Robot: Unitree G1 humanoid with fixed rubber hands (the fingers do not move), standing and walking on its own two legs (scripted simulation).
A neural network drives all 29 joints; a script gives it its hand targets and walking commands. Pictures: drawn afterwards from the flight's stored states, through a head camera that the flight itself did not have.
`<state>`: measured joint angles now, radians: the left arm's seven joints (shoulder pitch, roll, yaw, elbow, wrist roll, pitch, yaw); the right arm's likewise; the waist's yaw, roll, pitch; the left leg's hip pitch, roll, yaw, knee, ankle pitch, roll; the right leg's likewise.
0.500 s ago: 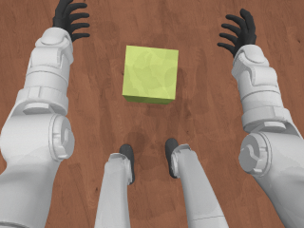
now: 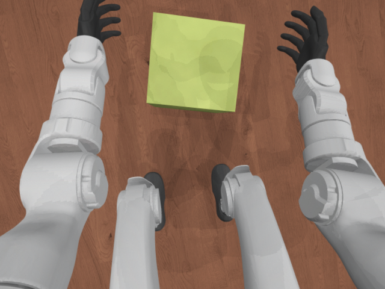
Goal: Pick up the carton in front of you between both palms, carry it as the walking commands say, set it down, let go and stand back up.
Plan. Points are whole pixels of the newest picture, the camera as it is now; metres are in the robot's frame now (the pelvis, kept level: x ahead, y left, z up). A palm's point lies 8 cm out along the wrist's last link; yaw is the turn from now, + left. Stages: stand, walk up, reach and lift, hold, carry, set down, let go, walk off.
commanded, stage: reach and lift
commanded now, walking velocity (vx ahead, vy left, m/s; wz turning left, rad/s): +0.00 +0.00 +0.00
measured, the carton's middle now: (191, 73) +0.51 -0.03 -0.41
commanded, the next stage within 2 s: none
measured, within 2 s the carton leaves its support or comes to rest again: leaves its support in 1.32 s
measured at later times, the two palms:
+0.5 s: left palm (119, 62) +0.54 +0.15 -0.34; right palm (263, 76) +0.49 -0.21 -0.34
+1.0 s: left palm (131, 61) +0.54 +0.12 -0.34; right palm (252, 73) +0.49 -0.18 -0.34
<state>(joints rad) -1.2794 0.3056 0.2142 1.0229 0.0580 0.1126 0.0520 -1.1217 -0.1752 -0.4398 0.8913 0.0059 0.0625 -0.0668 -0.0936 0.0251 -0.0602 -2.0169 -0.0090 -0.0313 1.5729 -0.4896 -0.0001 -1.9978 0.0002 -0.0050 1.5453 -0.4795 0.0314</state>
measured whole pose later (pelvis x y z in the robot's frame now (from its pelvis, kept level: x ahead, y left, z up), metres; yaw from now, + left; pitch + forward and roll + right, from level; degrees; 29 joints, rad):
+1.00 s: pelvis -0.04 +0.00 -0.17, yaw -1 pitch +37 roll -3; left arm -1.64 0.41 -0.07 1.25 -0.21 0.08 0.07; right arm -1.50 -0.25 -0.18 1.12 0.23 0.04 -0.16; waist -0.08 -0.01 0.41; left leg -2.27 -0.01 -0.04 2.20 -0.58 0.00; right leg -2.25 0.02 -0.01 2.16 -0.56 0.04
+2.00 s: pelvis -0.05 -0.01 -0.05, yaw +2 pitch +43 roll -1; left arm -1.16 0.03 0.46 0.75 0.27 0.40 0.01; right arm -1.05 0.03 -0.57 0.60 -0.24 0.42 -0.02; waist -0.05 0.02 -0.13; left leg -2.02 -0.06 -0.05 1.75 -0.47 -0.02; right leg -2.01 0.05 0.04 1.74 -0.48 0.05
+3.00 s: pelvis +0.05 -0.01 +0.21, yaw +3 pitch +10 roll +0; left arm -0.34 -0.17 0.32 0.45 0.24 0.45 0.01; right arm -0.33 0.16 -0.33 0.43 -0.24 0.46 0.00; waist -0.02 0.00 -0.12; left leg -0.57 -0.03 -0.06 0.70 -0.30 -0.01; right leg -0.56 0.02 0.05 0.69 -0.31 0.01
